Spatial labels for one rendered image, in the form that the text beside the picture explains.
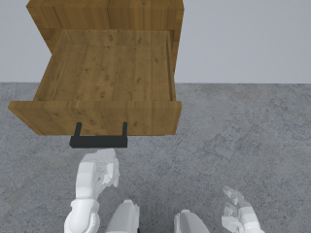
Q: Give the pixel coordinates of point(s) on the robot right thigh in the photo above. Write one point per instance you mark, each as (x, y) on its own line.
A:
(187, 222)

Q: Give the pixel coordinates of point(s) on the robot thigh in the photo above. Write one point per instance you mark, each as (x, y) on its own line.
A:
(187, 222)
(125, 219)

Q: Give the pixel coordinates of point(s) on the cabinet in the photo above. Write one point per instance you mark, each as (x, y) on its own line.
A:
(53, 16)

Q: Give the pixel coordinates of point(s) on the right robot hand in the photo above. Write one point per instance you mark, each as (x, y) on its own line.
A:
(240, 218)

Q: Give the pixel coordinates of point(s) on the handle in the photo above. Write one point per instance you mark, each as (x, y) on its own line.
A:
(99, 141)

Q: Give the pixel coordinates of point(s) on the left robot hand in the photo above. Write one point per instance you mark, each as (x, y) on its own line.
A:
(101, 164)

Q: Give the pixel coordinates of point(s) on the drawer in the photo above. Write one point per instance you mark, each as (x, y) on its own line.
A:
(103, 78)

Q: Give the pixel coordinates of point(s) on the left robot forearm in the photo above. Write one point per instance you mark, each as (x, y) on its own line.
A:
(84, 217)

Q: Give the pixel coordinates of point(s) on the robot left thigh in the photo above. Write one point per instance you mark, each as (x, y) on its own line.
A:
(125, 219)

